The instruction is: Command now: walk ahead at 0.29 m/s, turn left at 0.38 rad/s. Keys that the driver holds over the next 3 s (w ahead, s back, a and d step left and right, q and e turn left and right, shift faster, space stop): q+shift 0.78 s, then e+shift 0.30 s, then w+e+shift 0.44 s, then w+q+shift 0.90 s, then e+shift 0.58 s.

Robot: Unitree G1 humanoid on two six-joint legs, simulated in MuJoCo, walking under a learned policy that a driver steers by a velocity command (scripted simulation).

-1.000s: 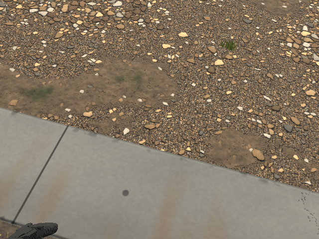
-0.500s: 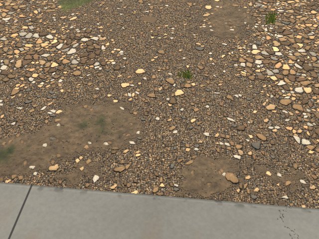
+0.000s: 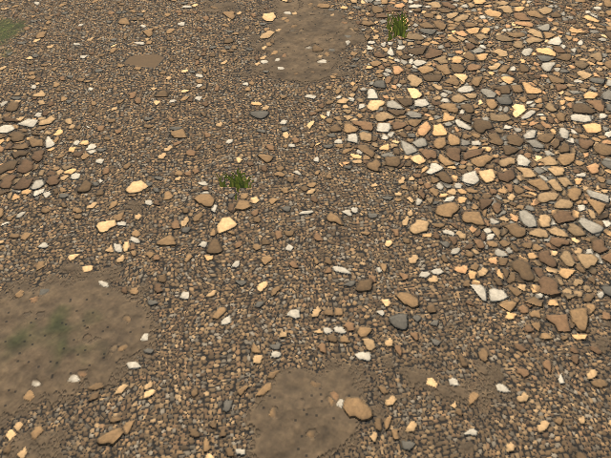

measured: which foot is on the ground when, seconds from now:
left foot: up 0.00-0.12, down 0.14-0.46, up 0.48-0.94, down 0.96-1.00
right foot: down 0.00-0.10, up 0.12-0.44, down 0.46-1.00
